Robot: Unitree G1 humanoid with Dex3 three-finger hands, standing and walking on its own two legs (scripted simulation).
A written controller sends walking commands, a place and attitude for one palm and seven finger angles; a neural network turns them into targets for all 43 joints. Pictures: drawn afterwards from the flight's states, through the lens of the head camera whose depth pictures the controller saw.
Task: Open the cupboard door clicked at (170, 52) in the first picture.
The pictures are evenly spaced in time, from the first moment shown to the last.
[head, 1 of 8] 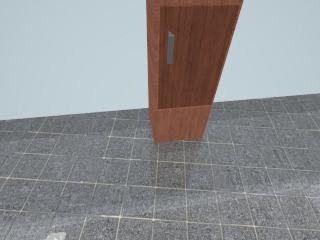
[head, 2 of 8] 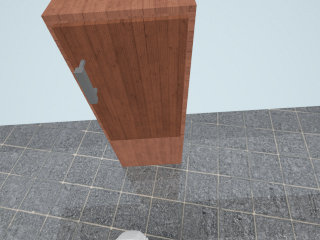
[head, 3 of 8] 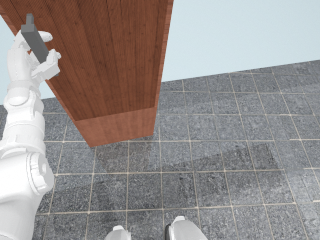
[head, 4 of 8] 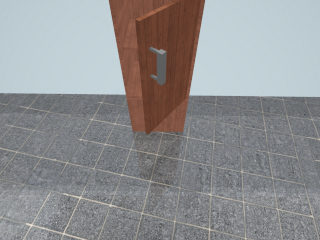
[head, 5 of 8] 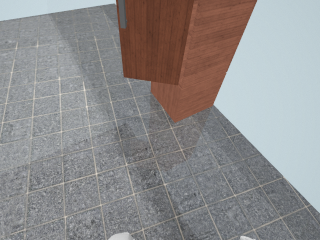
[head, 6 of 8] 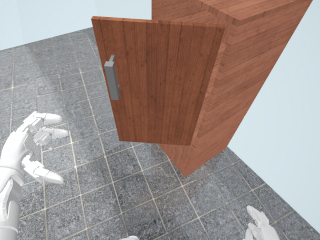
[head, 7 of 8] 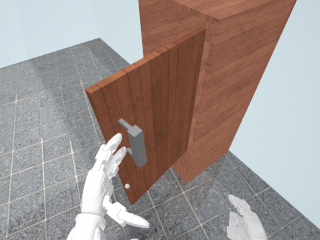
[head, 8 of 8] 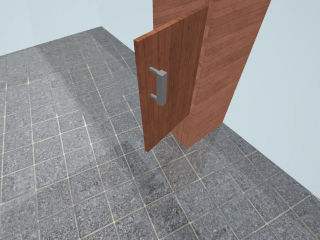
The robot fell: no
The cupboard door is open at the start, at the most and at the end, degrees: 0 100 100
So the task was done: yes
